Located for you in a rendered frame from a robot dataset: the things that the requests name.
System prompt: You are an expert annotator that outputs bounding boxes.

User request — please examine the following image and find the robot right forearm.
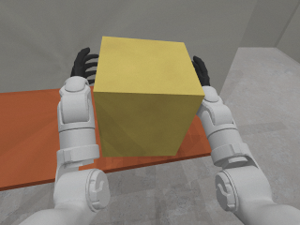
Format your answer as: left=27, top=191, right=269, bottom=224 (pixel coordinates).
left=196, top=85, right=273, bottom=199

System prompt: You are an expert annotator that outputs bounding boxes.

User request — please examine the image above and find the robot left upper arm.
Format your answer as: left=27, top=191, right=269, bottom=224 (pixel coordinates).
left=19, top=168, right=111, bottom=225

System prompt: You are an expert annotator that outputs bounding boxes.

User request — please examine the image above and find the carton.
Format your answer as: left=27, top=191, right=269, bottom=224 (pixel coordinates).
left=93, top=36, right=205, bottom=158

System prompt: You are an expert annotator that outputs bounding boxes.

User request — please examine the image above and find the right robot hand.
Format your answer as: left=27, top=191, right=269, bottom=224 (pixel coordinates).
left=191, top=55, right=211, bottom=86

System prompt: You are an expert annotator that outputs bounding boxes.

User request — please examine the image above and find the table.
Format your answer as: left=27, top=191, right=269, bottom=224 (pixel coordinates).
left=0, top=85, right=212, bottom=191

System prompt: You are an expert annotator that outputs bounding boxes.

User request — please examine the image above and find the left robot hand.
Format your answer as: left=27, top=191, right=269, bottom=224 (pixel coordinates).
left=70, top=47, right=99, bottom=84

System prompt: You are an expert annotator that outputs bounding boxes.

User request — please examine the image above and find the robot right upper arm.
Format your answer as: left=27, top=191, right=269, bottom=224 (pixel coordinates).
left=215, top=165, right=300, bottom=225

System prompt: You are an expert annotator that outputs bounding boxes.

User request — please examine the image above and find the robot left forearm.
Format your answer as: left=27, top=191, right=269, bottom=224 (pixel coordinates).
left=53, top=76, right=100, bottom=204

